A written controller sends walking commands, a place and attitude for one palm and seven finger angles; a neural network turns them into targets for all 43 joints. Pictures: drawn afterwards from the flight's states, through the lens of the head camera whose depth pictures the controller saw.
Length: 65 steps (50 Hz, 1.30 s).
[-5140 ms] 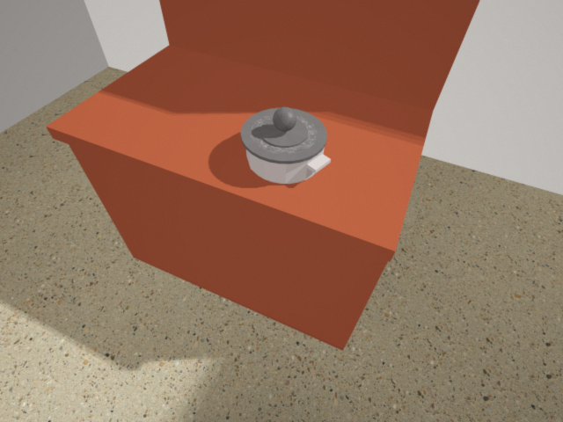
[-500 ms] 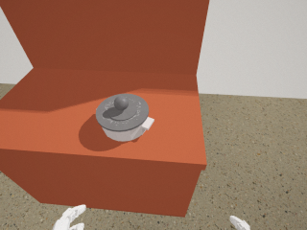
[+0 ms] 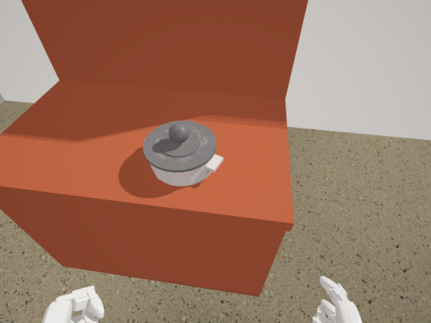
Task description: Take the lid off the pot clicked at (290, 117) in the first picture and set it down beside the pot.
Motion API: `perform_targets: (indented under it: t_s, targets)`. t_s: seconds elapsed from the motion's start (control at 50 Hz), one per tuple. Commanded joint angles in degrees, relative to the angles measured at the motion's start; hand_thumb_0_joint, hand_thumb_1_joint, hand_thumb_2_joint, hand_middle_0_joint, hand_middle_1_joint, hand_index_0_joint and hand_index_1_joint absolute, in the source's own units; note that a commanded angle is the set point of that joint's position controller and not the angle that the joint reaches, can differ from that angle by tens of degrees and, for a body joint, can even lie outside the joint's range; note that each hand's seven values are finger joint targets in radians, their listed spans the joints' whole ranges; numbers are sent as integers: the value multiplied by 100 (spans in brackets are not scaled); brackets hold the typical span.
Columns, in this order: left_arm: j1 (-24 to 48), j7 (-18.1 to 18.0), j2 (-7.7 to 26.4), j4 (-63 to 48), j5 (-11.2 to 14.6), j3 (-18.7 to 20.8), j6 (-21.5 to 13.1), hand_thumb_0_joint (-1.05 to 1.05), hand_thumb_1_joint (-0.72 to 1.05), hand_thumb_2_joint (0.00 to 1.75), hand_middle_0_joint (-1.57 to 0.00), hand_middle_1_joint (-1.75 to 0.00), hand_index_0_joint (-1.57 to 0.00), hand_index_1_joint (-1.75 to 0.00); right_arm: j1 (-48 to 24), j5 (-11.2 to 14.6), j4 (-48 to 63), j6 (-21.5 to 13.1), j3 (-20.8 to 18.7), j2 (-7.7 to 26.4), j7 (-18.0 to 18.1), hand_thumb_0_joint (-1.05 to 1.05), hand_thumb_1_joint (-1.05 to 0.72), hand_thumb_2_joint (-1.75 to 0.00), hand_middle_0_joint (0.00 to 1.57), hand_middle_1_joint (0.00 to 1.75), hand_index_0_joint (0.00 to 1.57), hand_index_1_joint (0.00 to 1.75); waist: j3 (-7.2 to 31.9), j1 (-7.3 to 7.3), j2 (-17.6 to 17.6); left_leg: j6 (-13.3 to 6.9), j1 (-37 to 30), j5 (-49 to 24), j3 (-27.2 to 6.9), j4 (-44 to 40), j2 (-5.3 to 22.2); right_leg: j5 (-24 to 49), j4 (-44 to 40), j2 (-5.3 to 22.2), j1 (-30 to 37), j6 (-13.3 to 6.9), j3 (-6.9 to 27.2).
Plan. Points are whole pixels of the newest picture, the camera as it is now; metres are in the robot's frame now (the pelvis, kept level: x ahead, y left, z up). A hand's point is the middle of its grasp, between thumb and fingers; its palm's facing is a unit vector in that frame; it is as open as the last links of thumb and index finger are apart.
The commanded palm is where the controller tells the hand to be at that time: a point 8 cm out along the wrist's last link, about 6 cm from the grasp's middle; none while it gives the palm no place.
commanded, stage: raise the hand higher, near the body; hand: left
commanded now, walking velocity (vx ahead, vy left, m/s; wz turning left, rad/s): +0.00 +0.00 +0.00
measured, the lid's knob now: (178, 133) +0.55 +0.16 +0.03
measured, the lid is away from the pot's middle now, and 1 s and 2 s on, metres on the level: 0.00 0.00 0.00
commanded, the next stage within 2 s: reach forward and open the fingers in 0.78 s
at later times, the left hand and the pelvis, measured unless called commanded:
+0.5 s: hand (79, 285) +0.16 +0.24 +0.03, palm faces +0.26 -0.89 -0.37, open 3.1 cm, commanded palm +0.12 +0.28 +0.07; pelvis +0.02 +0.01 +0.00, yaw -1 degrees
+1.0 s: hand (74, 245) +0.20 +0.25 +0.09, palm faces +0.15 -0.53 -0.83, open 3.0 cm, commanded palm +0.17 +0.27 +0.13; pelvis +0.02 +0.00 +0.00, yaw -1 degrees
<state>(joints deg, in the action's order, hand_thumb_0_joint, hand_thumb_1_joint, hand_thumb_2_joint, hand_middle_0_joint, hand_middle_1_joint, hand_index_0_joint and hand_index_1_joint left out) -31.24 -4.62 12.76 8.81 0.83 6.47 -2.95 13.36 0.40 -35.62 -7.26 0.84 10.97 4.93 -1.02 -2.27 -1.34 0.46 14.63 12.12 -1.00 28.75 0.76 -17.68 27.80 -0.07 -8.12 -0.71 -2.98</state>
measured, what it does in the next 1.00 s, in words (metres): stands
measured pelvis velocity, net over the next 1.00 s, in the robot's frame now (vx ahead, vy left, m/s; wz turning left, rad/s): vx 0.02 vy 0.00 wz -0.02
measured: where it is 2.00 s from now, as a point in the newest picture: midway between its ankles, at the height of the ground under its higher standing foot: outside the picture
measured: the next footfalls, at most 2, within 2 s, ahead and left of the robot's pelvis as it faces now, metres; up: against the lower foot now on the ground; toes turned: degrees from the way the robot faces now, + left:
none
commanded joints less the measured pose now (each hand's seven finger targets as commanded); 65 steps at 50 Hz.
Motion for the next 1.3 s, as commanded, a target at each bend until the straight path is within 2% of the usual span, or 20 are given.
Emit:
perform_targets:
  t_s: [0.0,0.12,0.34,0.42,0.5,0.56,0.78,0.86,0.88,0.9,0.92,1.0,1.04,1.08,1.1,1.14,1.16,1.22,1.26,1.28]
  targets:
    - [-223,-89,844,-1436,2,483,-299,0,90,90,-130,-150,-130,-150,-807,5,949,-440,-253,695,52,0,-90,-90,20,30,20,30,433,-27,18,-244,-698,-515,167,-364,-120,782,-600,58,-594,20,-22]
    - [-503,-120,859,-1922,-10,492,-249,0,90,90,-130,-150,-130,-150,-839,9,902,-497,-256,660,44,0,-90,-90,20,30,20,30,294,-20,177,-253,-755,-582,115,-411,-81,778,-638,49,-626,35,-61]
    - [-855,-113,964,-2969,2,638,-272,0,90,90,-130,-150,-130,-150,-837,7,999,-461,-238,609,-3,0,-90,-90,20,30,20,30,320,-90,-225,-207,-1033,-1120,99,-495,-40,1201,-668,32,-390,4,-95]
    - [-679,-113,978,-3190,33,688,-293,0,90,90,-130,-150,-130,-150,-840,-12,1075,-409,-220,602,3,0,-90,-90,20,30,20,30,253,-70,19,-211,-1049,-1057,99,-536,-31,1192,-708,29,-400,29,-105]
    - [-637,-95,1018,-3683,40,706,-339,0,90,90,-130,-150,-130,-150,-843,-22,1149,-385,-179,591,-23,0,-90,-90,20,30,20,30,431,-95,-405,-194,-1217,-1339,103,-545,-31,1372,-694,38,-276,8,-85]
    - [-536,-88,997,-3620,63,746,-318,0,90,90,-130,-150,-130,-150,-851,-25,1141,-330,-164,585,-47,0,-90,-90,20,30,20,30,248,-68,-119,-180,-1130,-1265,84,-564,-20,1365,-737,21,-298,14,-117]
    - [-113,-85,1253,-4035,153,1089,-449,0,90,90,-130,-150,-130,-150,-961,-22,1144,-245,-151,606,-34,0,-90,-90,20,30,20,30,359,-108,74,-209,-1294,-1160,138,-572,-20,1396,-874,39,-241,49,-50]
    - [-1,-106,1328,-4270,176,1216,-531,0,90,90,-130,-150,-130,-150,-1000,-26,1125,-268,-134,567,-39,0,-90,-90,20,30,20,30,390,-136,-194,-204,-1302,-1240,154,-551,-45,1540,-868,59,-153,39,-21]
    - [302,-282,2620,-4524,-2282,981,-112,0,88,89,-127,-149,-127,-149,-991,-145,1151,83,-102,1029,-122,0,-90,-90,20,30,20,30,399,-98,-388,-268,-625,-1569,282,-265,-98,1690,-433,-41,-666,38,42]
    - [210,-368,2025,-4616,-2329,919,146,0,86,88,-125,-147,-125,-147,-1089,-129,1351,288,-158,803,-187,0,-90,-90,20,30,20,30,425,-158,-532,-250,-520,-1688,311,-247,-83,1652,-327,-6,-632,-40,-134]
    - [-50,-408,2135,-4374,-2983,783,336,0,83,88,-123,-145,-123,-145,-1083,-116,1313,460,-200,844,-249,0,-90,-90,20,30,20,30,552,-242,-473,-226,-540,-1606,347,-192,-60,1498,-267,-48,-670,-71,-36]
    - [81,-263,2832,-4289,-4308,858,864,0,71,94,-119,-128,-119,-128,-1467,-50,1490,1046,-186,963,-382,0,-90,-90,20,30,20,30,1013,-278,-300,-232,-397,-1237,326,-71,-99,1379,-257,-35,-583,-90,185]
    - [362,-52,3036,-4312,-4573,815,953,0,64,98,-118,-118,-118,-118,-1703,56,1536,1105,-175,937,-387,0,-90,-90,20,30,20,30,1181,-241,-419,-266,-508,-1132,267,-51,-128,1486,-328,-29,-514,-60,266]
    - [688,272,3218,-3853,-4652,747,918,0,57,102,-116,-111,-116,-111,-1580,81,1394,1134,-176,942,-358,0,-90,-90,20,30,20,30,1056,-156,3,-319,-491,-1010,205,-90,-162,1446,-429,25,-551,30,214]
    - [766,459,3087,-3670,-4558,553,881,0,53,104,-115,-107,-115,-107,-1556,127,1404,1134,-209,926,-326,0,-90,-90,20,30,20,30,862,-89,186,-361,-455,-919,207,-102,-178,1489,-486,38,-573,72,209]
    - [1146,830,3493,-3690,-4469,804,761,0,47,107,-112,-100,-112,-100,-1729,179,1403,1100,-190,980,-300,0,-90,-90,20,30,20,30,996,-98,24,-394,-604,-1021,180,-102,-237,1751,-561,22,-497,87,271]
    - [1261,990,3323,-3748,-4380,538,671,0,43,109,-111,-97,-111,-97,-1577,180,1465,1064,-193,932,-278,0,-90,-90,20,30,20,30,1004,-24,78,-410,-610,-1075,189,-117,-244,1852,-512,80,-406,129,198]
    - [1705,1347,3882,-3601,-4397,900,432,0,34,113,-107,-86,-107,-86,-1506,128,1355,1095,-165,995,-212,0,-90,-90,20,30,20,30,915,-77,2,-405,-712,-1241,138,-211,-278,1910,-693,73,-525,165,152]
    - [1860,1524,3666,-3431,-4399,706,293,0,28,115,-105,-79,-105,-79,-1480,149,1395,1048,-165,926,-232,0,-90,-90,20,30,20,30,771,2,-33,-404,-733,-1249,131,-223,-261,1874,-681,58,-454,137,103]
    - [1957,1564,3945,-3320,-4403,1007,190,0,25,115,-103,-76,-103,-76,-1449,124,1325,1085,-166,989,-236,0,-90,-90,20,30,20,30,884,-83,17,-391,-802,-1302,106,-263,-276,1848,-754,48,-490,134,84]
